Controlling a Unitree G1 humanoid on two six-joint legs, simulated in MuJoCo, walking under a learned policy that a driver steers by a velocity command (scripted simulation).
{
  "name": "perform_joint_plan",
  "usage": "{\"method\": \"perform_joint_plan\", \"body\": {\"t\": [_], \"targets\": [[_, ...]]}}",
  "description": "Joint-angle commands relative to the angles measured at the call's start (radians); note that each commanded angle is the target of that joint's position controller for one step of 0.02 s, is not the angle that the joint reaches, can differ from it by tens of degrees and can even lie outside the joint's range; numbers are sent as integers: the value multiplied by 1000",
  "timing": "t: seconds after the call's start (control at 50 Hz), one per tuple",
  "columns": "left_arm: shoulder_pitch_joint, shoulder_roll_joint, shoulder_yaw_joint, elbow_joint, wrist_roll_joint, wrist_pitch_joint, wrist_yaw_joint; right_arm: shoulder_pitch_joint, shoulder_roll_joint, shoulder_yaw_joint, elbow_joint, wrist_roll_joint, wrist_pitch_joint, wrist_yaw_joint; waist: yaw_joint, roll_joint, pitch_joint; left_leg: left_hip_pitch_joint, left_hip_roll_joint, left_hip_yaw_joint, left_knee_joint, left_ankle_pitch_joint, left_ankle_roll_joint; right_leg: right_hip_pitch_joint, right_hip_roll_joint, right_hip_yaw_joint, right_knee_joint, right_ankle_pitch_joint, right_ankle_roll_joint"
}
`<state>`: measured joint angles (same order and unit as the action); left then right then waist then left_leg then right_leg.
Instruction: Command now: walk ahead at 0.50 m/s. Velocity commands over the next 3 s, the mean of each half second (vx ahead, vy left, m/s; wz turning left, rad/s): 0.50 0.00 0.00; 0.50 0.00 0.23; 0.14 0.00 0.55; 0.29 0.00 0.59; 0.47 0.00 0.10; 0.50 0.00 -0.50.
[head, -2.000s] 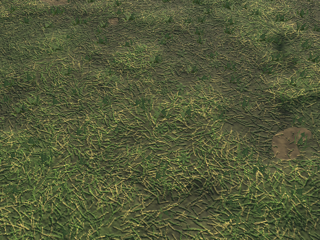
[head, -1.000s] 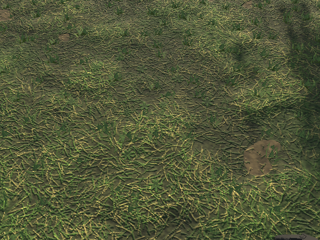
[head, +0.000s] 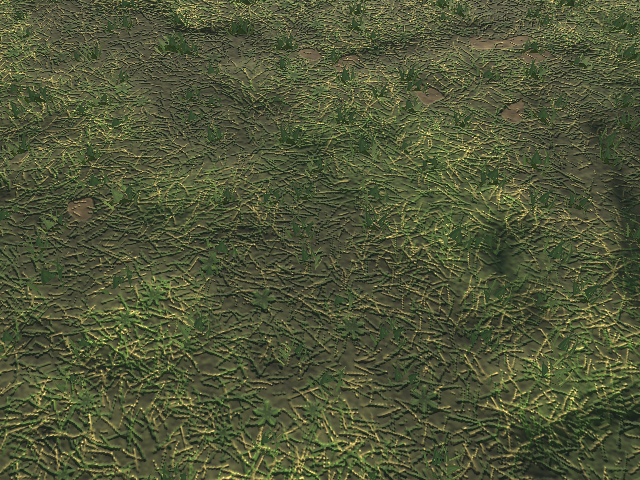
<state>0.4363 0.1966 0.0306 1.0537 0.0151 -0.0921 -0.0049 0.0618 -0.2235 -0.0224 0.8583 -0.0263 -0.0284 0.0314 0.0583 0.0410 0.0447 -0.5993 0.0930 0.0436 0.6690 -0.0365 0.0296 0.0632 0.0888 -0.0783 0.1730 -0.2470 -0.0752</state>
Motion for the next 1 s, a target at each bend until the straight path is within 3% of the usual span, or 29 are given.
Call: {"method": "perform_joint_plan", "body": {"t": [0.02, 0.06, 0.08, 0.1, 0.12, 0.14, 0.16, 0.18, 0.2, 0.22, 0.24, 0.26, 0.3, 0.36, 0.46, 0.56, 0.62, 0.64, 0.66, 0.68, 0.7, 0.72, 0.74, 0.76, 0.8, 0.84, 0.9, 1.0], "targets": [[58, 150, 27, -10, 7, -3, 12, -110, -69, -12, -88, 1, -19, -4, -6, -107, 63, -14, -29, 22, -64, -26, 27, 14, -309, 130, -7, 483, -120], [34, 162, 31, -6, 11, 1, 19, -69, -80, -19, -82, 0, -27, -9, -37, -111, 47, 67, -58, 33, -109, -100, 59, 44, -319, 114, 69, 639, -103], [17, 171, 33, -6, 11, 3, 20, 5, -92, -27, -59, -2, -33, -15, -72, -114, 9, 170, -89, 46, -134, -133, 76, 41, -311, 100, 160, 770, -89], [0, 172, 33, -6, 8, 7, 19, 152, -105, -38, -8, -7, -42, -22, -137, -90, -63, 346, -121, 64, -199, -106, 99, 9, -278, 68, 329, 824, -72], [-4, 152, 25, -21, 3, 7, 17, 335, -156, -58, 48, -25, -53, -33, -199, -48, -171, 608, -37, -29, -205, -121, 139, -150, -233, 39, 562, 648, -52], [88, 50, 2, -55, -33, 6, 7, 457, -274, -89, 61, -46, -55, -40, -184, 160, -323, 923, 275, -485, -258, -234, 256, -495, -85, -25, 956, 127, -1], [82, 117, 24, -40, -14, 6, 7, 419, -257, -88, 64, -6, -39, -30, -172, 139, -343, 904, 329, -740, -401, -258, 300, -640, -15, 99, 1109, -277, -9], [-10, 143, 36, -62, -3, 10, 6, 297, -209, -76, 49, 12, -34, -29, -122, 58, -165, 759, 286, -568, -408, -315, 266, -707, -89, 135, 1138, -194, -20], [-68, 128, 32, -77, -1, 5, 0, 221, -136, -58, 36, 13, -40, -24, -102, 4, -74, 618, 242, -449, -446, -263, 239, -693, -128, 132, 1085, -109, -20], [-84, 104, 31, -75, 0, 9, -3, 191, -99, -47, 41, 11, -47, -23, -72, 3, -24, 526, 191, -352, -478, -196, 199, -649, -158, 126, 1021, -65, -18], [-72, 90, 30, -72, 17, 23, -7, 186, -72, -39, 55, 15, -54, -26, -43, 24, -4, 456, 150, -280, -499, -129, 171, -597, -176, 123, 973, -42, -6], [-56, 72, 26, -63, 23, 36, -14, 200, -62, -34, 67, 13, -62, -27, -31, 31, -11, 431, 131, -236, -509, -75, 163, -561, -177, 113, 957, -26, 4], [-79, 65, 27, -73, 24, 49, -22, 256, -81, -38, 95, 16, -77, -28, -22, 22, -12, 434, 117, -189, -522, 29, 174, -581, -180, 93, 929, 9, 20], [-206, 71, 27, -117, 23, 59, -26, 314, -97, -39, 119, 18, -80, -30, -39, 14, 27, 466, 102, -146, -557, 57, 177, -687, -202, 68, 829, 109, 46], [-396, 51, 11, -182, 11, 52, -29, 394, -89, -32, 149, 16, -76, -33, -86, 18, 55, 527, 77, -88, -557, 163, 161, -697, -181, 22, 566, 239, 60], [-498, 65, 9, -228, 9, 43, -24, 464, -96, -32, 187, 4, -69, -46, -112, 24, 71, 682, 124, -84, -505, 286, 169, -700, -149, 4, 433, 204, 22], [-429, 84, 20, -219, 8, 29, -16, 428, -114, -38, 191, -3, -64, -54, -63, 33, 37, 723, 137, -60, -379, 554, 146, -564, -99, -15, 370, 92, -26], [-330, 99, 30, -188, 10, 22, -8, 421, -117, -39, 193, -2, -62, -53, -23, 29, -13, 707, 123, -60, -256, 663, 134, -431, -67, -22, 337, 74, -45], [-155, 124, 45, -132, 19, 10, 2, 402, -113, -36, 188, 4, -59, -49, 52, -4, -103, 623, 81, -33, -62, 616, 115, -204, -68, -13, 276, 124, -71], [30, 211, 69, -100, 46, 1, 16, 394, -78, -24, 151, 17, -62, -44, 107, -96, -236, 407, 25, -5, 233, 281, 96, 71, -288, 221, 264, 47, -121], [52, 288, 89, -96, 47, 8, 10, 524, 19, -9, 146, 57, -58, -37, 41, -318, -351, 60, -164, 27, 581, -488, 59, 302, -557, 682, 146, -9, -248], [-42, 220, 77, -117, 15, 20, 4, 433, -101, -41, 157, 27, -47, -46, 31, -103, -259, -2, -104, -107, 634, -439, 78, 179, -500, 650, 104, -92, -198], [-151, 161, 58, -136, 8, 18, 2, 361, -93, -46, 132, 25, -50, -41, -8, -85, -122, -5, -65, -111, 600, -337, 81, 22, -465, 491, 68, -74, -162], [-198, 111, 46, -138, 10, 10, -1, 338, -66, -43, 131, 25, -49, -38, -32, -63, -54, 27, -31, -105, 556, -278, 78, -89, -424, 384, 25, 4, -130], [-200, 69, 32, -118, 4, -3, 9, 350, -36, -45, 136, -1, -23, -25, -73, -108, -11, 94, -3, -97, 501, -235, 63, -202, -361, 226, -10, 101, -74], [-152, 71, 32, -99, -1, -21, 14, 336, -15, -47, 128, -4, -1, -14, -86, -101, -5, 89, -2, -85, 493, -211, 51, -215, -349, 154, -24, 193, -69], [-107, 96, 37, -88, -1, -32, 18, 236, -12, -49, 88, -4, 16, -3, -84, -98, 21, -21, 16, -65, 447, -116, 37, -189, -338, 57, -42, 268, -60], [-51, 90, 31, -72, 2, -31, 24, 52, -3, -36, 14, 1, 13, 12, -55, -100, 60, -61, 3, -3, 190, 29, 25, -146, -307, -69, -40, 384, -45]]}}
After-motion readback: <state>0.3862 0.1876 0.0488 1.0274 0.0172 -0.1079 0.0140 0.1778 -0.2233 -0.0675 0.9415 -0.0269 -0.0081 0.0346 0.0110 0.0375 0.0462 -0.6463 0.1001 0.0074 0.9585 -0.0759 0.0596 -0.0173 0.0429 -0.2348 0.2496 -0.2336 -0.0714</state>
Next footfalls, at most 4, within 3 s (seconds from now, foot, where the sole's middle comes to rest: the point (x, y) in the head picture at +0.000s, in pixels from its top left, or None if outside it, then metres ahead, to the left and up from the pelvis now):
0.12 left None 0.24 0.11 -0.78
0.66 right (389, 452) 0.54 -0.07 -0.78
1.20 left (300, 342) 0.79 0.14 -0.78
1.78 right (380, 349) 0.78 -0.05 -0.78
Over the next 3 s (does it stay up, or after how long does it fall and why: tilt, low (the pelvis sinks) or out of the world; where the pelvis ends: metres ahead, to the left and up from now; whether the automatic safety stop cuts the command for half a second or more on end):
stays up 1.10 0.43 0.00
